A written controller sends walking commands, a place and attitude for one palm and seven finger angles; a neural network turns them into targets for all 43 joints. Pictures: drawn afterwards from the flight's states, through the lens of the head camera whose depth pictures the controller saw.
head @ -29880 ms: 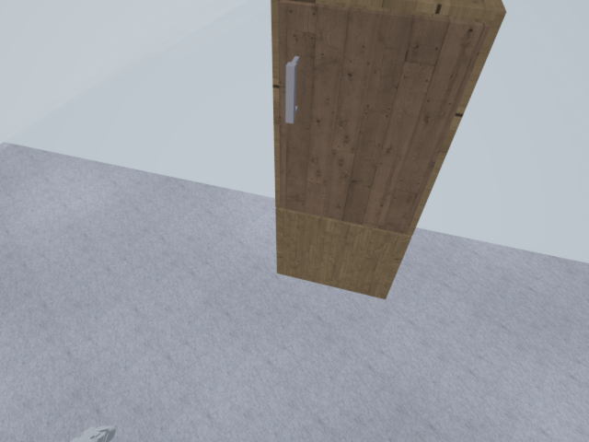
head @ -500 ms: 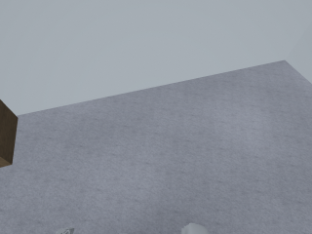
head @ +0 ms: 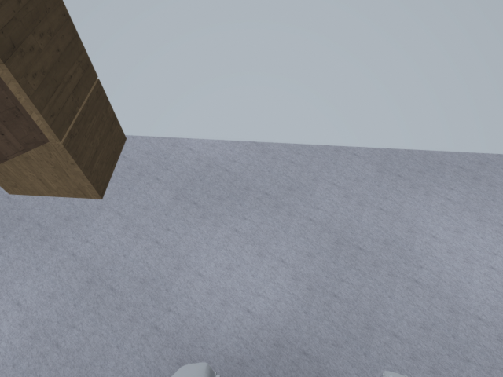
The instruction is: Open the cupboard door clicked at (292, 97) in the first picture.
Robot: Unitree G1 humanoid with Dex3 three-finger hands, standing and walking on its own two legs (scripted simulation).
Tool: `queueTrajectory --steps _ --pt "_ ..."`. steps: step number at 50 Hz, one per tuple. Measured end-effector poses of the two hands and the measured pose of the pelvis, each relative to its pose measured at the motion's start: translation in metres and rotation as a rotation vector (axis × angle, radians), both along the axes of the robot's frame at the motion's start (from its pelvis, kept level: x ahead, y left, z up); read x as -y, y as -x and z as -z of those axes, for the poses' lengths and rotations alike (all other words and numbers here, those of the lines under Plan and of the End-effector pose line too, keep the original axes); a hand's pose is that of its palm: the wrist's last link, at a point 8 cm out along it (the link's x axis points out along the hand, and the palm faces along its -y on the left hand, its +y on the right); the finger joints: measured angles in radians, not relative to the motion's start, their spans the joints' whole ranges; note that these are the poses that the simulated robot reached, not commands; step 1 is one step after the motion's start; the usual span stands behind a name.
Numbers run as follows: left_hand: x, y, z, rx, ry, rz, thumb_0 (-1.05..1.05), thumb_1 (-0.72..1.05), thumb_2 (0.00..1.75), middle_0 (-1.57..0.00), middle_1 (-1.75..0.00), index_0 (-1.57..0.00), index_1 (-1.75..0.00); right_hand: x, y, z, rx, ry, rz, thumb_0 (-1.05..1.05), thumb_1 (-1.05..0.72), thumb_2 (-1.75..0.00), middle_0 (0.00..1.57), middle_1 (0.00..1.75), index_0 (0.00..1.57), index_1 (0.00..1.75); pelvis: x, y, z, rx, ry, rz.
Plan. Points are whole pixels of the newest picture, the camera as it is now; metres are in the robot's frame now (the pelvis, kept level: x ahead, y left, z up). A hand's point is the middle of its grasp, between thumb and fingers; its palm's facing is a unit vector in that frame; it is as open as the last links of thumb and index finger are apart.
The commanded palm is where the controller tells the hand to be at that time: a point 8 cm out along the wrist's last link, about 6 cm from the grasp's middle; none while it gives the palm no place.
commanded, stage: turn to face it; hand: left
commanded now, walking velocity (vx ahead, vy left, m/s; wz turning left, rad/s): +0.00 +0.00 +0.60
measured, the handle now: out of the picture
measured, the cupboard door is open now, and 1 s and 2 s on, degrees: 43 43 43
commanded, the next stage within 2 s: take the last steps up to it in 1.26 s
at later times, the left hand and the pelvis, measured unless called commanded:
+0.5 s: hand out of the picture +0.07 +0.20 -0.15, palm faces +0.27 -0.92 -0.29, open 7.4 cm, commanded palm none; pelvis +0.01 -0.02 -0.01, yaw +17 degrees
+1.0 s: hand out of the picture -0.08 +0.21 -0.17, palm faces +0.57 -0.78 -0.25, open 7.4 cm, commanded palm none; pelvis +0.00 +0.01 +0.00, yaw +33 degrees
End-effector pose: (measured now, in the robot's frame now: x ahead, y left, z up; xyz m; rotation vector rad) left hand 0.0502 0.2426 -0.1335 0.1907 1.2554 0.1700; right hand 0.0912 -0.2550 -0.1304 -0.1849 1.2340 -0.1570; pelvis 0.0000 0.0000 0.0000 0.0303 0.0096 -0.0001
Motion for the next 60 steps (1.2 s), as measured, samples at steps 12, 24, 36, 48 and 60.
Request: queueTrajectory --steps 12,24,36,48,60 --pt "-0.044 0.018 0.0 0.0 -0.016 -0.148 0.01 0.91 0.9 -0.2 -0.3 -0.2 -0.3 -0.034 -0.036 -0.013 0.063 0.042 -0.154 0.01 -0.9 -0.9 0.2 0.3 0.2 0.3 -0.017 -0.002 -0.002 -0.004 0.039 -0.123" --pt "-0.007 -0.003 -0.017 0.145 -0.075 -0.207 0.0 0.9 0.9 -0.2 -0.3 -0.2 -0.3 -0.002 -0.03 0.02 -0.058 -0.016 -0.203 0.01 -0.9 -0.9 0.2 0.3 0.2 0.3 0.022 -0.01 0.007 -0.007 0.025 -0.273" --pt "0.027 0.075 -0.01 0.049 -0.012 -0.418 0.0 0.91 0.89 -0.2 -0.3 -0.21 -0.3 -0.022 -0.088 0.002 -0.06 0.002 -0.398 0.01 -0.91 -0.9 0.2 0.3 0.2 0.3 0.026 -0.012 -0.005 0.01 -0.004 -0.457" --pt "-0.004 0.165 0.015 -0.089 0.016 -0.612 0.01 0.91 0.9 -0.2 -0.3 -0.2 -0.3 -0.106 -0.135 -0.014 0.11 0.035 -0.609 0.01 -0.91 -0.9 0.2 0.3 0.2 0.3 -0.005 0.001 0.004 0.01 0.035 -0.563" --pt "0.007 0.13 -0.008 0.019 -0.011 -0.635 0.01 0.91 0.9 -0.2 -0.3 -0.2 -0.3 -0.096 -0.104 0.003 -0.024 -0.019 -0.623 0.01 -0.9 -0.9 0.2 0.3 0.2 0.3 0.007 -0.011 -0.005 0.008 0.033 -0.631"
